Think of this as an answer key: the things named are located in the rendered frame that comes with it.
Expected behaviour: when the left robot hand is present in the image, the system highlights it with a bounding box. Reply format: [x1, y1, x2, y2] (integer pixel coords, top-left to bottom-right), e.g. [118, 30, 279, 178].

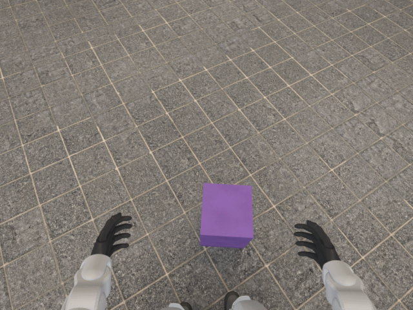
[91, 213, 132, 257]

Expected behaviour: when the right robot shin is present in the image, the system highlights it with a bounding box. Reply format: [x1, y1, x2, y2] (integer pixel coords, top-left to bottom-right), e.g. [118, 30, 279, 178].
[232, 296, 250, 305]

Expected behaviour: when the carton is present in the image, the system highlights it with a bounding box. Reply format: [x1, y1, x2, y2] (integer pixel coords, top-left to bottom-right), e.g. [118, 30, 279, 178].
[200, 183, 254, 249]

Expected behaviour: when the right robot forearm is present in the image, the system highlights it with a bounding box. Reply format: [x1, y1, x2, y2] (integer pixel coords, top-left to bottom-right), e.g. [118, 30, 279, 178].
[322, 260, 376, 310]

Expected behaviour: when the left robot forearm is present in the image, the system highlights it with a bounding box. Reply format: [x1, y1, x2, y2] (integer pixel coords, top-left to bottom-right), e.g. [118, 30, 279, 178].
[61, 254, 112, 310]

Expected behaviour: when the right robot foot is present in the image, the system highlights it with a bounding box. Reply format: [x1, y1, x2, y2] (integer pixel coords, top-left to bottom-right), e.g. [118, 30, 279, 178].
[224, 291, 239, 310]

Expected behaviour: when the right robot hand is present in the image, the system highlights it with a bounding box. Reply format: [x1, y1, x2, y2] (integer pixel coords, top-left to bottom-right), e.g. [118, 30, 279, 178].
[294, 220, 341, 270]

